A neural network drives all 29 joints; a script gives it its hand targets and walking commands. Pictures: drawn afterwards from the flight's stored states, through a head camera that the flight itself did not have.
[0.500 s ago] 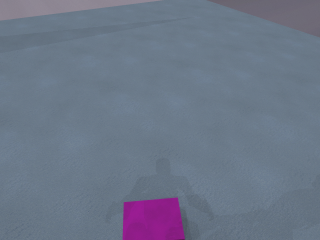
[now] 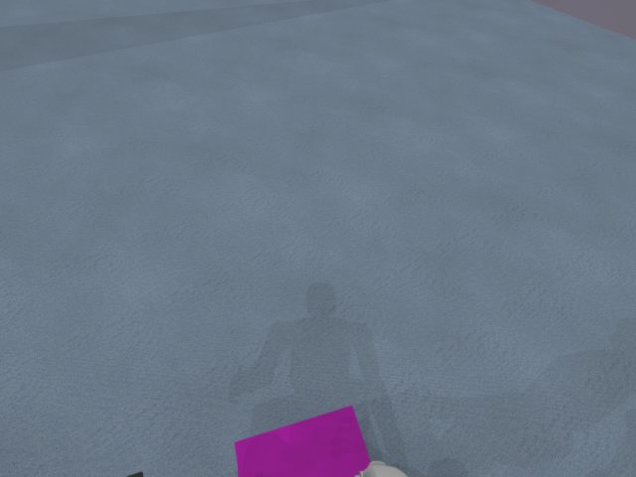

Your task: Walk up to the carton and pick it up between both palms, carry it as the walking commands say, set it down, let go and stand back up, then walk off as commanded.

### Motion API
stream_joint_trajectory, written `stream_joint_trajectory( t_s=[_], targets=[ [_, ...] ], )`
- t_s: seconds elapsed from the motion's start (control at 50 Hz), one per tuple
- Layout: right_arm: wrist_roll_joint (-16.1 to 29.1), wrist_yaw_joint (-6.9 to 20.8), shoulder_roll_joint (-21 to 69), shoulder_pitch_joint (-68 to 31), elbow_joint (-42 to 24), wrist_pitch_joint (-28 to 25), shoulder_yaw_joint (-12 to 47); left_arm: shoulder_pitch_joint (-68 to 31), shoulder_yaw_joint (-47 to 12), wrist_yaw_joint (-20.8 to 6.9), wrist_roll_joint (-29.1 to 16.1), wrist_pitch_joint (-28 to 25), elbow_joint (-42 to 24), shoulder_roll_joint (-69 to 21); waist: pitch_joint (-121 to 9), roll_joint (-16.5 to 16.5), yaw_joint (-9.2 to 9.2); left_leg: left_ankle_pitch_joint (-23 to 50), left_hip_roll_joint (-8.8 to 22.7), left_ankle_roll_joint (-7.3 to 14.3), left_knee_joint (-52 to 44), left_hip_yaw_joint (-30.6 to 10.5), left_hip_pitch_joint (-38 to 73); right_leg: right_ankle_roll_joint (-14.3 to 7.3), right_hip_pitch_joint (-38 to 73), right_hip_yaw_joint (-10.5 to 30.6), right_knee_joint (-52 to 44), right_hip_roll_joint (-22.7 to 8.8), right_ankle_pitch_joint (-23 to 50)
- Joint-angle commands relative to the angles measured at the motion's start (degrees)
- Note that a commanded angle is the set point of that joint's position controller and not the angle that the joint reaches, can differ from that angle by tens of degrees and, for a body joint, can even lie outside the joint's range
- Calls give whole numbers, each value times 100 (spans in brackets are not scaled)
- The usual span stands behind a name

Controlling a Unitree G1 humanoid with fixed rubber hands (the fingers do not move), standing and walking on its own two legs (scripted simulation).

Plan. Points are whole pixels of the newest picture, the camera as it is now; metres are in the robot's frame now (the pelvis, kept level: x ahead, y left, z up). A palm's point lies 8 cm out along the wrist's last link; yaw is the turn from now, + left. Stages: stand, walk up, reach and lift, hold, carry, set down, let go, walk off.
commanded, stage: walk off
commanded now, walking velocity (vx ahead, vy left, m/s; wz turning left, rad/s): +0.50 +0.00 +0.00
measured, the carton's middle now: (305, 474) +0.28 -0.02 -0.64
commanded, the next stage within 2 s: none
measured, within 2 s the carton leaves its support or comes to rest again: neither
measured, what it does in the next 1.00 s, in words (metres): walks ahead: right foot, then left foot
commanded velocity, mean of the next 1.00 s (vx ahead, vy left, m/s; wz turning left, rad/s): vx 0.50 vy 0.00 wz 0.00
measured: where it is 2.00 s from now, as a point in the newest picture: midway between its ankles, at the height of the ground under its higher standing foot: (295, 284)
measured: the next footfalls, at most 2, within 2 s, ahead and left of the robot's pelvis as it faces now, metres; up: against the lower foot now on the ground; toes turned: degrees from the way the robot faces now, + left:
right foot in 0.12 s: +0.21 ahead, -0.12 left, +0.00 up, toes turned -7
left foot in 0.58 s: +0.42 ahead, +0.12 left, +0.00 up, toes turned +11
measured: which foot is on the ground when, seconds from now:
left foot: down 0.00-0.12, up 0.14-0.56, down 0.58-1.00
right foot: up 0.00-0.10, down 0.12-0.60, up 0.62-1.00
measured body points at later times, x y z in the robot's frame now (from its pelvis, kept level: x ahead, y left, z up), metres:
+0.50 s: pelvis +0.25 -0.02 +0.01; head +0.27 -0.02 +0.46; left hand +0.15 +0.20 -0.14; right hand +0.41 -0.24 -0.12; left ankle +0.35 +0.13 -0.71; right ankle +0.17 -0.12 -0.73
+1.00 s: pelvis +0.51 -0.01 +0.00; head +0.55 -0.02 +0.45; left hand +0.69 +0.21 -0.12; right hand +0.39 -0.23 -0.15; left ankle +0.38 +0.11 -0.73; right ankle +0.63 -0.14 -0.72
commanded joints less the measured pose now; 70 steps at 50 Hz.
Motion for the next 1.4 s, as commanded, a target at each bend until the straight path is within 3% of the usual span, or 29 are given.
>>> stream_joint_trajectory(
  t_s=[0.0,0.04,0.08,0.1,0.12,0.14,0.16,0.24,0.38,0.48,0.52,0.54,0.56,0.58,0.6,0.64,0.7,0.82,0.9,0.94,0.96,1.0,1.02,1.04,1.06,1.1,1.18,1.26,1.38],
  targets=[
    [7,-30,-845,63,-104,-85,-138,-664,-58,-24,-42,-46,-501,52,657,645,71,4656,951,545,-466,-322,-643,-39,352,-518,-1630,383,375],
    [41,-30,-977,256,36,-104,-185,-226,-8,112,-48,-62,-408,132,213,930,278,6612,1147,460,359,-321,-340,-269,1256,-602,-2059,666,423],
    [131,-40,-1006,-51,-66,-120,-220,1263,154,229,-38,-155,82,448,-515,853,1035,6085,1058,249,2083,-137,-1026,-497,3414,-458,-2896,599,1293],
    [163,-27,-784,-152,-267,-146,-166,2093,313,271,110,-207,295,949,-1068,344,1351,3776,804,176,3480,-79,-2254,-642,4913,509,-2902,-370,808],
    [255,-19,-53,391,-419,-123,-46,2515,466,256,159,-187,380,1592,-1880,-1156,1020,-1101,10,43,5564,97,-3614,-1249,5812,3205,-3306,-2468,990],
    [120,-44,-480,-57,-420,-86,-209,2453,484,205,-56,-130,446,1515,-1723,-591,1164,-748,64,109,6129,-711,-3737,-1418,5014,3827,-4028,-2241,439],
    [117,-29,-477,-436,-575,-71,-237,1683,375,197,-69,-141,342,1142,-582,-536,824,-293,420,125,6182,-546,-4150,-1318,4137,3031,-4207,-2046,-167],
    [-38,137,-165,-387,-565,97,-251,957,98,223,-31,-326,373,132,187,-381,96,591,834,-30,5360,-328,-3342,-932,2096,1292,-4667,-1174,805],
    [18,267,-212,-1897,-1088,224,-214,1613,116,255,-27,-416,657,228,646,-372,247,1484,780,-285,2987,260,-3728,-922,2198,429,-5069,-748,771],
    [46,210,-82,-2789,-1390,122,-146,2445,157,269,28,-346,938,389,394,-658,690,771,351,-128,1791,657,-3265,-937,3169,536,-4387,-1018,2314],
    [31,162,-184,-2416,-1287,68,-197,2368,170,281,13,-306,966,402,217,-745,456,779,163,15,1355,728,-2552,-822,3204,475,-3821,-1031,3076],
    [11,120,-325,-1682,-1039,18,-269,2212,176,292,-41,-296,947,414,-117,-524,87,1162,48,121,830,788,-1504,-679,3000,215,-3003,-865,3574],
    [-76,55,-699,-673,-715,-51,-406,2054,135,304,-82,-322,838,302,-654,-228,-342,1271,438,333,867,301,-3,-485,2154,11,-1905,-635,3143],
    [-150,-8,-1407,255,-550,-70,-599,1957,30,264,-166,-362,502,-121,-1415,1043,-685,485,2146,825,440,-1739,1462,-165,488,-482,93,-48,805],
    [14,17,-1695,509,-406,2,-666,1785,147,282,-85,-342,434,118,-1496,1337,-706,1058,2729,1213,-142,-3091,1313,-150,-266,99,1182,325,-1300],
    [-2,71,-961,-563,-583,-27,-490,1383,174,246,-78,-330,377,17,-286,451,-229,1243,2308,1123,-210,-2009,81,-223,-684,549,1652,-230,-727],
    [27,49,-326,-1090,-539,-117,-309,1597,204,153,49,-192,434,-239,170,489,339,1505,1655,700,-588,-881,-1229,-90,10,474,999,-448,24],
    [25,27,-394,-638,-280,-229,-281,415,152,26,-6,-33,-36,-363,512,582,319,2232,1275,671,-802,0,-1621,114,254,-25,-1077,-361,839],
    [29,44,-398,25,-120,-192,-280,-412,177,42,-32,-58,-265,-172,512,451,-52,2516,1273,624,-662,-17,-1195,23,604,-435,-1929,-6,819],
    [-6,27,-641,83,-63,-146,-343,-483,152,61,-16,-113,-313,-253,420,676,-23,3015,1399,605,-321,-15,-801,-103,741,-493,-2242,86,526],
    [6,21,-723,47,-55,-127,-366,-304,171,85,1,-146,-268,-195,261,741,117,3671,1397,553,96,84,-763,-185,1163,-539,-2409,196,398],
    [84,7,-684,-97,-87,-97,-355,1309,341,180,68,-265,292,204,-596,367,861,3984,1081,304,1970,457,-1504,-428,3474,-469,-2919,239,716],
    [77,4,-460,-257,-311,-110,-302,2464,510,248,171,-317,514,767,-1321,-401,1361,1744,781,114,3749,666,-2643,-717,4767,1095,-3099,-1239,272],
    [232,16,68,-43,-539,-107,-244,2806,653,260,103,-251,624,1539,-1738,-1656,1203,-1108,69,-17,5237,423,-4139,-1246,5410,3291,-4089,-2540,11],
    [76,16,-291,-543,-606,-79,-363,2401,635,245,-28,-205,634,1278,-1220,-895,1147,-794,437,60,5823,-208,-4417,-1243,4676,3220,-4274,-2315,-286],
    [123,56,-215,-961,-698,-121,-394,1367,376,196,27,-286,450,327,-141,-350,684,221,778,71,5651,-228,-4452,-920,3477,1852,-4283,-1680,664],
    [-2,170,64,-774,-680,104,-395,1560,238,268,1,-459,722,-15,-148,-519,236,607,771,-49,4977,-75,-3674,-741,2755,891,-4405,-1216,1895],
    [-13,257,137,-1704,-1029,245,-304,1719,216,281,-12,-508,818,8,315,-693,268,1025,795,-204,3437,179,-3619,-812,2312,483,-4836,-1061,1241],
    [33,220,1,-2747,-1352,145,-251,2335,263,256,-4,-382,1027,265,264,-830,620,716,346,-149,1707,715,-2939,-837,2908,406,-4476,-1155,1821]
  ],
)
